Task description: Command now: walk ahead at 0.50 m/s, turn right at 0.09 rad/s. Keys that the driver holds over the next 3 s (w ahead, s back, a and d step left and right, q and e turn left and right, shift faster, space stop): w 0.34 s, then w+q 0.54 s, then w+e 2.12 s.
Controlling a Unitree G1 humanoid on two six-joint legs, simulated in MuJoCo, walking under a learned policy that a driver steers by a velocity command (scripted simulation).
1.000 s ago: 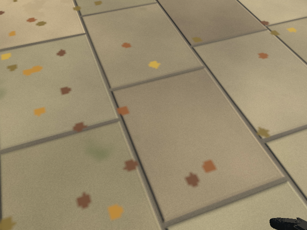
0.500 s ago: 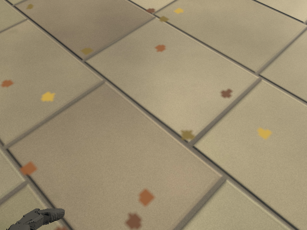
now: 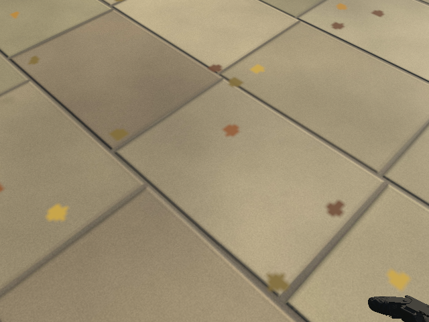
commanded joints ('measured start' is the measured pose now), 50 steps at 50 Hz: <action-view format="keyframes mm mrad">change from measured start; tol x16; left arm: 1 101 34 -11 -73 -4 -38 -4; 20 -436 32 -9 -202 -5 -59 -42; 27 55 185 56 -93 18 -56 -20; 33 -206 52 17 -77 21 -79 -21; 50 -107 177 46 85 -31 -20 -7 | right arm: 1 413 -237 -81 41 7 0 -6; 7 181 -108 -33 18 -2 6 -12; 23 324 -209 -64 131 33 56 -48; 26 433 -20 1 80 12 37 -46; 46 -33 -45 -27 -79 22 78 5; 50 218 -143 -79 -21 13 70 -3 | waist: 1 -168 294 -435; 5 -104 50 -29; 22 -120 79 40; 27 49 -248 -408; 31 -36 -111 -49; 50 -184 -56 -64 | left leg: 1 919 411 -759 -160 -154 306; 3 666 341 -556 -225 -306 213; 8 317 225 -282 -351 24 200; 22 479 252 -198 -267 160 131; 24 433 190 -163 -63 337 90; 27 -231 -11 -149 724 -504 -30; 28 -299 38 -152 772 -435 -24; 41 -168 131 -62 271 113 -42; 47 -152 80 -7 103 -48 25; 50 258 -17 72 -10 -36 88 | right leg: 1 -634 47 37 725 -118 23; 15 -585 -148 -79 129 519 64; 21 -556 -108 -62 -39 455 35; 24 -223 -69 -99 -102 401 -15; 26 440 -458 426 -91 302 -216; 27 420 -477 591 -195 144 -240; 33 -123 -330 63 -382 355 -146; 46 51 -356 -237 -379 562 -110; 50 29 -310 -267 -9 1006 -68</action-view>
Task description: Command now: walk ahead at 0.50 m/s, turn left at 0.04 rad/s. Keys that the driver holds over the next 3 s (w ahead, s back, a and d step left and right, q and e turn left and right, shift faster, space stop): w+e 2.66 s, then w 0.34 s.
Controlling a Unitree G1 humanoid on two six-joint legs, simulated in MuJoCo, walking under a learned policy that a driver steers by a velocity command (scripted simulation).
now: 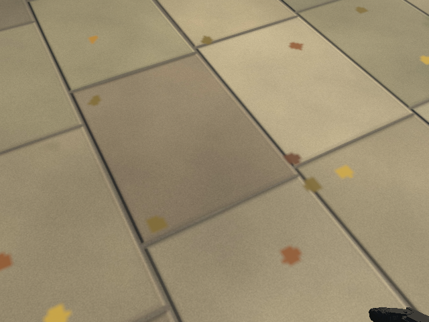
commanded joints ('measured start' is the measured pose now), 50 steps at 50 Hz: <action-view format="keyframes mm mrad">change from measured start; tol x32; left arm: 1 -35 142 10 -37 5 -1 2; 23 -351 24 -9 -183 8 21 -55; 28 77 204 88 -104 -2 38 -34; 50 16 142 43 -158 6 19 28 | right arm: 1 374 -233 -96 42 -8 -11 -25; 50 -113 -140 -44 -24 -1 -113 -23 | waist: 1 -253 -17 -210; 50 -31 -146 -34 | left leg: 1 622 31 -68 -25 74 90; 3 893 376 -732 -242 -111 268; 9 400 229 -166 -402 122 127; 20 515 221 145 -464 195 74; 27 586 206 233 54 836 -10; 30 -226 -103 -92 848 -489 -120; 43 9 -26 -68 23 204 -151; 50 93 -55 -105 -122 73 -92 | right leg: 1 -312 -158 83 491 744 -130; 2 -693 37 128 881 -68 -58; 3 -754 58 352 1016 -197 -64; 17 -760 -83 292 476 465 -61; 27 -383 101 107 275 254 -212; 30 316 -287 1107 -29 -28 -510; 38 -296 -109 561 -110 497 -357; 50 -202 -93 663 91 381 -242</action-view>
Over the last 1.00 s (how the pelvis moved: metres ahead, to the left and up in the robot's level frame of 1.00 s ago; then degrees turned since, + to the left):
0.53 0.02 0.00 17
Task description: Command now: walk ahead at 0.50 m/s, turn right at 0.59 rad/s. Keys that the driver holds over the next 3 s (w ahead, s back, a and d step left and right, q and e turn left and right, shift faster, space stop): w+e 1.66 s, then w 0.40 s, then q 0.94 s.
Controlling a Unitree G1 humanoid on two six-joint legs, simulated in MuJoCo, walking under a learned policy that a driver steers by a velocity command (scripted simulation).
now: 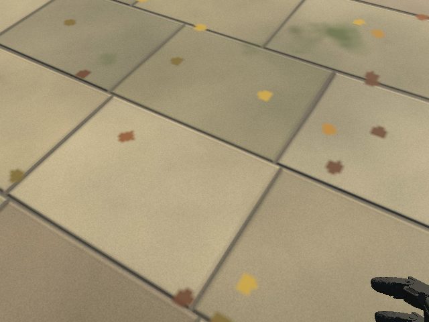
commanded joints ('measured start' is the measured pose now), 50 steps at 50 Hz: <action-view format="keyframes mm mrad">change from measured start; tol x32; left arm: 1 -20 138 32 -57 4 0 7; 23 -343 57 -7 -269 -1 9 -70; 28 107 245 90 -172 0 33 -44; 50 1 163 33 -144 0 6 3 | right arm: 1 57 -145 -49 -45 0 -33 -1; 29 372 -53 -7 3 -33 30 -26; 50 40 -154 -34 -83 1 -16 7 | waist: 1 -101 -166 -59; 4 -149 302 -393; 22 -174 19 49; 29 -56 -328 -292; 50 -83 -167 -29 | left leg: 1 223 -17 29 -55 -53 52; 4 942 430 -709 -137 -403 318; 10 411 248 -159 -286 -199 203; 23 569 270 216 -285 138 165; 27 537 234 309 168 628 104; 29 -158 -10 219 818 -586 3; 30 -267 -16 1 926 -611 17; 43 7 20 39 148 73 -39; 50 156 -11 17 -7 -73 34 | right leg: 1 -49 -218 210 59 405 -96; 4 -642 -29 -18 802 -234 37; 6 -726 -134 -39 900 -86 49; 23 -582 -194 -222 228 324 24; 27 -151 -50 -314 132 235 -79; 30 488 -446 635 -115 -72 -348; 38 -153 -262 118 -196 454 -233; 50 -80 -236 225 13 298 -108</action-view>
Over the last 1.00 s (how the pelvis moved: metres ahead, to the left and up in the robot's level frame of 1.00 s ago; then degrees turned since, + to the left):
0.54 -0.11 0.01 -31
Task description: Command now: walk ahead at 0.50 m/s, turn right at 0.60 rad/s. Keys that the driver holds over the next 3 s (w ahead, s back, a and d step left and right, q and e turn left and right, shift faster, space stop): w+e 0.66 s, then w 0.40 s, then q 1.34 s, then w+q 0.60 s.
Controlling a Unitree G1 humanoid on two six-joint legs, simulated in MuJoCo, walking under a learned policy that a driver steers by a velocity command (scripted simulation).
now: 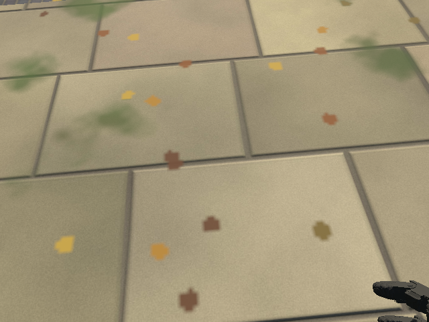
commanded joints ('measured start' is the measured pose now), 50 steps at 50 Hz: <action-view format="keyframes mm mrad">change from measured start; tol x32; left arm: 1 -35 112 27 -59 4 -3 3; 23 -370 47 -3 -210 -1 1 -71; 28 70 280 99 -106 -6 27 -33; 50 8 156 26 14 8 -21 -5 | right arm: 1 108 -157 -64 -37 -5 -27 -10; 50 -28 -104 -26 -64 3 -8 16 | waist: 1 -122 -165 -79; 3 -130 264 -349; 22 -167 20 63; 29 -20 -312 -391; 50 -25 -134 42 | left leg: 1 301 10 16 -47 -53 62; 4 864 419 -721 -176 -552 289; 10 415 253 -153 -296 -161 209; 22 540 266 204 -315 128 165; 26 581 254 289 35 667 118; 27 441 218 309 272 590 83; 29 -192 -46 92 879 -611 5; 30 -303 15 -12 910 -533 21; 43 -35 73 59 157 137 -31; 50 -50 41 51 15 -19 57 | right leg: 1 -93 -187 190 83 369 -90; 5 -731 -107 -20 866 -92 47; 23 -543 -175 -237 188 328 5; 27 13 -40 -290 88 274 -110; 29 497 -445 634 -106 7 -383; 37 -109 -268 90 -237 483 -235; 50 87 -331 66 -146 490 -136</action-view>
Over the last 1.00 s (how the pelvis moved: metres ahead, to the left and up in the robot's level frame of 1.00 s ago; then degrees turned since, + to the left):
0.53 -0.14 0.00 -36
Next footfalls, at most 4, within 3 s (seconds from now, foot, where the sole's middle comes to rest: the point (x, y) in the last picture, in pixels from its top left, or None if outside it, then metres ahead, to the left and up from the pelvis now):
0.04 left None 0.19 0.13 -0.77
0.54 right None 0.41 -0.19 -0.77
1.06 left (292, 234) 0.78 -0.13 -0.77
1.52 right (363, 233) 0.80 -0.37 -0.77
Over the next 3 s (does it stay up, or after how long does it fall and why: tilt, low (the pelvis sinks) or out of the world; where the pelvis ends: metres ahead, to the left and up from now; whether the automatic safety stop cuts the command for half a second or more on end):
stays up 0.87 -0.08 -0.01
